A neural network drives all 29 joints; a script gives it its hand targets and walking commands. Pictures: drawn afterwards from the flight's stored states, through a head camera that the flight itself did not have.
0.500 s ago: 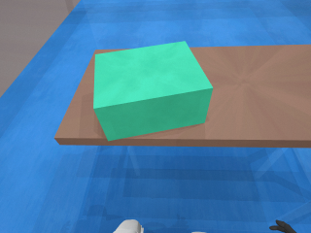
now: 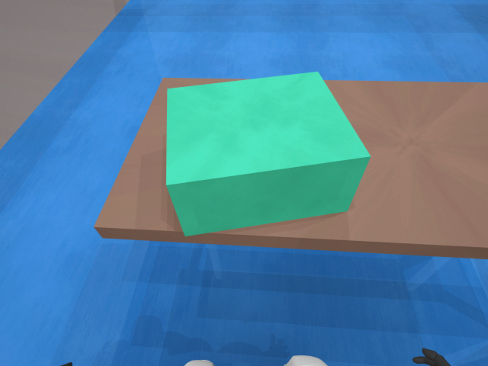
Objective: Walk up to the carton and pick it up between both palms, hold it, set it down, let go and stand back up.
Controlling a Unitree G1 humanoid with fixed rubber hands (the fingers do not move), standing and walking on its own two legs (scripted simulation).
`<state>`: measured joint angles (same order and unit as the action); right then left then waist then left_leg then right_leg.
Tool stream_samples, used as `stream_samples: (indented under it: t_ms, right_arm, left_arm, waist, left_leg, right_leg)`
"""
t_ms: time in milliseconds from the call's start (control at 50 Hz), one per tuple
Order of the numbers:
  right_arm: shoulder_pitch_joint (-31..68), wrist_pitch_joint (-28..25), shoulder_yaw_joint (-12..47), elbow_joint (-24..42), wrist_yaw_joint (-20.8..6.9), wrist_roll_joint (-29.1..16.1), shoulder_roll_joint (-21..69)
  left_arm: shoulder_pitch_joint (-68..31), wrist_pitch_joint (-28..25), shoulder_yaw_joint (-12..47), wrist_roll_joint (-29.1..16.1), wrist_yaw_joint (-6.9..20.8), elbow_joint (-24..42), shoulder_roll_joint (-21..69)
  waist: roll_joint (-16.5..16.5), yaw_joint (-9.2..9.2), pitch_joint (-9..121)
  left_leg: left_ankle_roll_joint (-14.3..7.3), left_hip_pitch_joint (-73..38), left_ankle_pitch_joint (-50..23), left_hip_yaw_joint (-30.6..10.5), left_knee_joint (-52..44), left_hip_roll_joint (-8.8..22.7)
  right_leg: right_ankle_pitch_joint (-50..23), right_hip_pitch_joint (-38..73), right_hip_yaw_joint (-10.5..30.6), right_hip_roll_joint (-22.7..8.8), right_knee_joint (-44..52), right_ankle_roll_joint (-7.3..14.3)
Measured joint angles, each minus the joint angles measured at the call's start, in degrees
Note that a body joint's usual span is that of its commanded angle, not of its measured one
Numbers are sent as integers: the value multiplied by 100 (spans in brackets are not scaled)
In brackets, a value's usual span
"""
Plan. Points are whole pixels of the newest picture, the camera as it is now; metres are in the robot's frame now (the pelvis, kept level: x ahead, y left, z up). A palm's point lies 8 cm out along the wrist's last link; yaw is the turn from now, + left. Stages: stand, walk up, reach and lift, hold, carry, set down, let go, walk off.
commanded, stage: walk up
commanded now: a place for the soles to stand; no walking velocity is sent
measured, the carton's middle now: (255, 148) +0.49 -0.02 +0.06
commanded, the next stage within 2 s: reach and lift in 1.48 s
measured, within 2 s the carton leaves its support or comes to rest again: neither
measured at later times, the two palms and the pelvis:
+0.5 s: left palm (49, 362) +0.15 +0.33 -0.07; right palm out of the picture +0.10 -0.30 -0.08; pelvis +0.02 +0.01 +0.00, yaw +0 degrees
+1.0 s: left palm out of the picture +0.13 +0.35 -0.07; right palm out of the picture +0.10 -0.28 -0.09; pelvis +0.02 +0.03 +0.00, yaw +1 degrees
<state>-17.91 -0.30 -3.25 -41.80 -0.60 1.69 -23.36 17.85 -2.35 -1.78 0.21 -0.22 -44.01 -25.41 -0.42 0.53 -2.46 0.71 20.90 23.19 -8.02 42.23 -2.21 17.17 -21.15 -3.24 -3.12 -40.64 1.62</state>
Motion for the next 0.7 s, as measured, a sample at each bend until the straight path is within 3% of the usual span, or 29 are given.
stream_samples:
  t_ms: [80, 160, 240, 400, 700]
  right_arm:
    - [0, -31, 36, -9, 4, -1, -6]
    - [0, -111, 35, -66, 14, -1, -35]
    - [3, -149, 132, -77, 52, 0, -15]
    - [3, -182, 209, -77, 54, -1, -16]
    - [3, -207, 289, -78, 54, -1, -16]
  left_arm:
    - [6, 1, -2, 0, 2, -6, 49]
    - [-198, 1, -2, 0, 27, -5, 61]
    - [-524, 28, -3, 0, 29, -7, 70]
    - [-783, 28, -2, 0, 33, -17, 73]
    - [-830, 49, -2, 0, 48, -263, 73]
  waist:
    - [84, 7, 9]
    - [207, 10, 69]
    - [178, 6, 89]
    - [-18, 6, 218]
    - [-23, 6, 262]
  left_leg:
    - [-62, 1, 108, -11, 56, -15]
    - [-175, -160, -640, -15, -573, 14]
    - [74, -167, -685, -9, -606, 69]
    - [81, -167, -623, -9, -605, 66]
    - [112, -167, -618, -9, -605, 66]
  right_leg:
    - [11, 178, -8, -40, 243, 28]
    - [56, 81, -31, -12, 161, -43]
    - [117, 47, -48, 11, 105, -73]
    - [112, 84, -48, 11, 183, -82]
    - [73, 134, -48, 11, 283, -117]
